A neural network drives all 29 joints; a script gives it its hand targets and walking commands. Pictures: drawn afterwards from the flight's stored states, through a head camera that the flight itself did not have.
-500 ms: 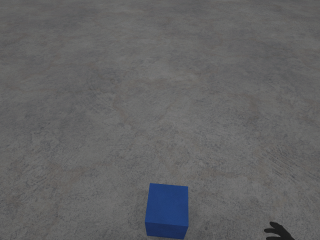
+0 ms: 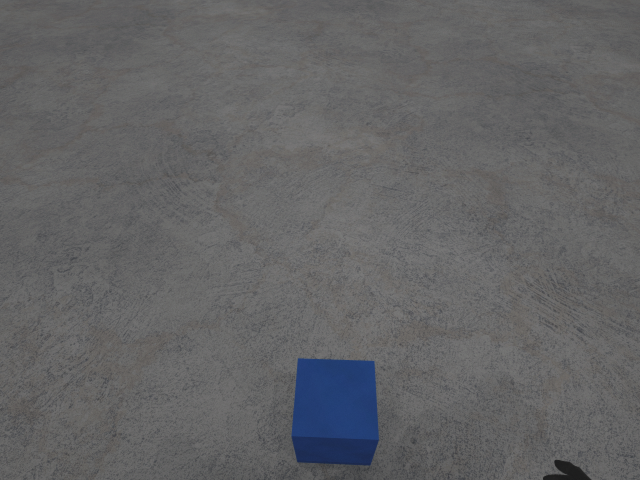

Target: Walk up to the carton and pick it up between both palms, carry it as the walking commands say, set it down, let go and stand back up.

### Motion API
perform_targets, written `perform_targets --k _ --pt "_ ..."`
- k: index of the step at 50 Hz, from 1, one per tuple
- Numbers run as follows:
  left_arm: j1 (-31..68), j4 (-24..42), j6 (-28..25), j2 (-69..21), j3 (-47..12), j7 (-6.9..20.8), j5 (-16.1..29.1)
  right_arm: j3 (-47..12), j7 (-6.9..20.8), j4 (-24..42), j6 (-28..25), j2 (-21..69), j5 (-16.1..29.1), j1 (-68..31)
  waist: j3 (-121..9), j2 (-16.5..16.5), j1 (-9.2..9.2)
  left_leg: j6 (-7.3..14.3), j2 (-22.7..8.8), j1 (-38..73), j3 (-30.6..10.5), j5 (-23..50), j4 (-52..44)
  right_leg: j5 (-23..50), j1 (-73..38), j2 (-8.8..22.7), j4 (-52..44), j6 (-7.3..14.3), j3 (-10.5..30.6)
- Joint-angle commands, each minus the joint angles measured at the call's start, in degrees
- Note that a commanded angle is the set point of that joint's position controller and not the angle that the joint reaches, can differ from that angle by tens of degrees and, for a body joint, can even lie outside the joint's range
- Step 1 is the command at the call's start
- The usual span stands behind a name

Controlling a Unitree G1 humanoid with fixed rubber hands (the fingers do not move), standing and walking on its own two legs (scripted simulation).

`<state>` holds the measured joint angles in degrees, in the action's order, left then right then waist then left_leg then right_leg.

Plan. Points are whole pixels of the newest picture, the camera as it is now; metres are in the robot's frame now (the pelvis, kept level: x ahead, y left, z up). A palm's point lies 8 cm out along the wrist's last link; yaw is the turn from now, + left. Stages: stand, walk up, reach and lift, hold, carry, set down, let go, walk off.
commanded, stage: walk up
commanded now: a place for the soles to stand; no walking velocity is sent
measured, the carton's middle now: (334, 413) +0.44 -0.03 -0.65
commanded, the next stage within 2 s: reach and lift in 1.46 s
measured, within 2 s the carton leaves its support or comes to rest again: neither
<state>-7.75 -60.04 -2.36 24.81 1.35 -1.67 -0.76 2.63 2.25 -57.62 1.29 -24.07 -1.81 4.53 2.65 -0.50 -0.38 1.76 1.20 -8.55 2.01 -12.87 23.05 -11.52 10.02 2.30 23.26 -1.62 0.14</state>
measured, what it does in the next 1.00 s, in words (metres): stands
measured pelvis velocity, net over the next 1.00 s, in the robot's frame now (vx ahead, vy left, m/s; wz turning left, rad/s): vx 0.00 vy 0.02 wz -0.11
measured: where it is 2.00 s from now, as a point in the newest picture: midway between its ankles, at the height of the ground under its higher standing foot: outside the picture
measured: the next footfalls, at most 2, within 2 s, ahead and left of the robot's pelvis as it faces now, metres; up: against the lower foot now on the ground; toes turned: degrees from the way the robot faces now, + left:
none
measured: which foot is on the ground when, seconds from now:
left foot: down 0.00-1.00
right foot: down 0.00-1.00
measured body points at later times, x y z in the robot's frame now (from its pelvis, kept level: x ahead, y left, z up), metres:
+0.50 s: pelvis +0.00 +0.00 -0.01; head +0.02 -0.01 +0.44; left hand +0.11 +0.34 -0.11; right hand +0.13 -0.33 -0.11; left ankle +0.00 +0.10 -0.74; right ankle +0.01 -0.14 -0.74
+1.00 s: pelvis +0.00 +0.02 -0.01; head +0.01 +0.01 +0.44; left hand +0.15 +0.33 -0.11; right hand +0.09 -0.31 -0.12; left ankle +0.00 +0.13 -0.74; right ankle +0.01 -0.11 -0.74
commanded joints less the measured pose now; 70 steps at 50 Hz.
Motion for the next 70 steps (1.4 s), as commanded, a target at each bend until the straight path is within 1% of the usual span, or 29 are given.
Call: perform_targets --k 1,7,16,22,24,27,29,30,31,32,33,34,35,36,37,38,39,41,42,43,44,45,46,47,48,50,51,57,70 --pt "0.7 3.4 -0.4 10.7 1.9 -0.4 0.0 2.0 0.1 4.2 -0.2 -9.8 -0.1 -2.0 -3.0 0.4 -0.02 2.5 -7.8 -0.8 -7.1 2.1 -4.3 5.7 0.5 4.9 -0.7 4.6 4.0" --pt "-1.2 4.9 -0.3 11.2 2.1 -0.5 0.0 2.5 0.1 6.7 0.2 -10.5 -0.1 -2.2 -2.6 -0.6 0.33 3.3 -8.1 -2.0 -6.5 1.7 -3.1 7.3 0.3 3.7 2.4 4.6 3.2" --pt "-3.4 7.9 -0.6 12.9 2.8 -0.9 -0.3 3.3 0.3 9.4 0.6 -10.3 0.0 -1.0 -3.1 1.7 -0.04 2.5 -6.9 -1.8 -5.2 1.6 2.2 9.8 2.7 5.9 3.4 6.7 7.7" --pt "-4.4 9.3 -0.4 11.6 2.6 -1.0 -0.1 3.9 0.2 11.2 0.7 -11.2 0.0 -1.7 -2.6 -2.3 -0.06 5.5 -9.9 -2.4 -6.3 2.8 0.5 8.6 4.1 1.0 9.9 4.6 2.6" --pt "-5.6 9.6 -0.3 11.8 2.7 -1.0 -0.2 4.1 0.1 12.2 0.9 -11.4 0.0 -2.1 -2.4 -2.7 0.25 5.8 -10.3 -3.6 -5.9 1.9 1.5 8.4 3.6 0.7 10.6 4.6 2.6" --pt "-8.0 10.2 -0.7 13.8 3.5 -1.2 -0.6 4.4 0.0 13.7 1.3 -11.0 0.1 -2.4 -2.7 0.0 0.87 3.6 -8.0 -6.2 -3.6 -0.7 7.9 10.5 2.9 4.1 8.3 7.4 8.7" --pt "-9.9 10.9 -1.2 16.4 4.3 -1.5 -0.9 4.2 0.2 14.4 1.5 -9.2 0.1 -2.2 -3.2 5.3 1.42 0.8 -3.4 -7.2 -2.5 -4.0 18.6 11.3 4.5 11.3 2.9 13.6 20.2" --pt "-9.5 11.5 -1.3 17.2 4.6 -1.8 -1.0 4.0 0.2 14.6 1.7 -8.1 0.0 -1.8 -2.4 8.0 1.22 0.2 -1.3 -9.2 -3.1 -13.0 22.1 13.6 5.0 14.8 1.1 16.8 24.6" --pt "-8.4 12.5 -1.5 17.2 4.6 -1.9 -1.2 4.0 0.3 14.6 1.7 -7.9 0.0 -0.4 -2.3 9.4 0.84 0.1 -1.8 -10.5 -5.1 -19.6 26.1 16.6 5.2 17.0 1.0 18.5 26.1" --pt "-7.5 13.4 -1.6 16.5 4.5 -2.0 -1.2 4.0 0.3 14.4 1.5 -7.8 0.2 1.3 -2.7 9.2 0.14 0.2 -2.8 -10.5 -6.4 -19.7 25.6 18.8 5.0 16.8 2.2 18.2 25.2" --pt "-6.2 13.9 -1.5 15.7 4.2 -2.0 -1.2 4.1 0.2 14.0 1.2 -7.9 0.3 3.2 -2.9 8.8 -1.08 0.5 -3.3 -9.2 -6.1 -17.0 20.3 18.9 5.0 15.0 3.8 16.1 22.4" --pt "-4.0 14.3 -1.1 15.0 3.9 -1.7 -1.0 4.3 0.1 12.9 0.5 -8.1 0.1 5.7 -3.5 8.3 -2.89 1.0 -3.0 -5.0 -4.6 -11.6 10.6 17.8 6.1 11.9 6.3 12.7 17.8" --pt "-2.9 14.9 -0.7 13.0 3.1 -1.3 -0.7 4.8 -0.3 11.8 -0.3 -9.7 -0.6 7.4 -4.0 4.8 -3.80 2.1 -4.4 0.7 -6.8 -4.9 1.4 15.4 10.0 7.6 10.7 8.5 12.3" --pt "-4.1 15.5 -0.2 9.0 2.3 -0.9 0.0 5.5 -0.6 12.4 -1.2 -14.0 -1.3 5.1 -3.3 -6.5 -1.76 5.5 -13.6 2.1 -20.8 -1.2 -4.4 2.6 15.7 -1.4 19.3 3.4 5.9" --pt "-3.5 14.5 0.2 10.2 2.5 -1.1 0.3 5.0 -0.4 13.5 -1.5 -14.6 -0.4 2.6 -2.4 -9.3 -1.69 11.0 -20.0 -2.4 -23.7 6.4 -4.5 -21.4 13.7 -4.4 23.5 2.2 2.6" --pt "-3.4 14.2 0.4 10.8 2.9 -1.0 0.4 4.8 -0.4 13.6 -1.9 -13.4 -0.1 2.8 -1.8 -5.6 -1.30 12.1 -19.8 -3.6 -21.8 10.9 -3.3 -22.7 11.5 -3.5 26.3 2.7 4.2" --pt "-4.0 13.7 0.2 10.0 2.8 -0.6 0.8 4.3 -0.9 13.4 -2.0 -12.4 0.2 2.2 -0.5 -4.6 -0.05 11.6 -18.6 -4.0 -18.8 13.6 -1.9 -21.0 10.5 -2.7 24.5 2.9 3.7" --pt "-6.6 12.4 -0.6 8.9 2.6 0.3 0.4 4.0 -1.3 13.8 -1.9 -12.0 0.5 -0.1 -0.4 -8.2 1.55 8.1 -14.1 -3.8 -12.2 15.5 0.7 -12.0 5.4 -2.2 13.0 3.0 -0.4" --pt "-7.8 11.2 -0.8 8.3 2.8 0.5 0.1 3.7 -1.2 13.7 -1.7 -11.7 0.7 -0.5 -1.5 -8.7 1.92 6.5 -12.4 -3.7 -10.5 14.9 2.3 -6.6 1.4 -3.3 6.9 3.0 -1.6" --pt "-7.0 11.3 -1.1 8.9 2.8 0.5 -0.5 3.1 -1.1 13.4 -1.5 -10.6 1.0 0.7 -2.6 -6.7 1.68 4.6 -11.7 -5.6 -9.9 13.3 2.9 -0.7 -3.7 -2.3 2.1 3.5 0.3" --pt "-6.5 11.5 -1.4 10.4 3.0 0.4 -1.0 2.5 -1.0 13.4 -1.4 -9.3 1.3 1.0 -4.2 -4.1 1.57 2.3 -10.6 -7.9 -9.2 10.0 4.3 6.7 -8.5 1.4 0.6 5.0 5.5" --pt "-4.1 11.8 -1.8 13.2 3.1 0.5 -1.0 2.1 -1.0 12.9 -1.3 -8.1 1.7 1.0 -4.0 1.2 0.65 -0.3 -6.0 -7.3 -6.0 0.0 5.7 8.5 -4.2 8.3 -0.7 8.5 14.8" --pt "-2.9 11.6 -1.6 13.5 2.9 0.8 -0.7 2.1 -1.4 11.8 -1.1 -7.9 1.8 1.2 -4.0 2.7 -0.09 -0.6 -4.8 -2.7 -4.5 -7.8 7.5 9.3 0.4 11.2 -1.5 11.6 16.6" --pt "-1.7 11.7 -1.5 13.1 2.6 1.0 -0.6 2.1 -1.5 10.9 -1.2 -7.8 1.6 2.1 -3.3 3.9 -0.67 -0.2 -4.6 -1.2 -4.5 -8.2 5.4 9.3 2.6 11.0 -1.6 11.5 16.0" --pt "0.0 11.7 -1.3 12.1 2.2 1.0 -0.3 2.1 -1.5 9.7 -1.5 -8.2 1.5 2.9 -2.3 3.9 -1.26 0.2 -5.3 0.1 -4.9 -5.9 1.6 9.0 3.9 8.8 -0.6 9.5 13.3" --pt "0.6 10.8 -0.8 9.6 1.6 1.1 0.4 2.1 -1.3 8.4 -2.3 -10.0 1.3 1.7 -1.7 1.4 -0.08 2.0 -8.2 -0.2 -7.6 2.4 -2.3 9.4 2.7 3.1 2.8 5.4 6.8" --pt "0.0 10.0 -0.6 9.1 1.5 1.2 0.5 1.9 -1.3 8.2 -2.6 -10.0 1.4 0.9 -2.6 0.8 0.60 2.6 -9.2 -0.3 -8.1 4.1 -2.9 9.0 1.0 2.1 3.0 4.6 5.5" --pt "2.0 7.3 -0.4 9.2 1.3 1.3 0.3 1.1 -1.6 5.7 -2.6 -9.5 1.6 -1.4 -2.7 -0.1 0.69 1.1 -8.1 0.3 -5.5 4.4 -4.8 12.5 -1.7 3.5 -0.4 4.8 6.7" --pt "4.6 3.4 -0.3 8.8 0.9 1.2 0.2 0.8 -1.6 1.7 -2.4 -9.3 1.4 -3.5 -3.5 0.4 0.16 0.5 -8.5 4.2 -4.7 4.7 -6.8 12.6 -1.2 4.0 -4.4 4.2 7.4"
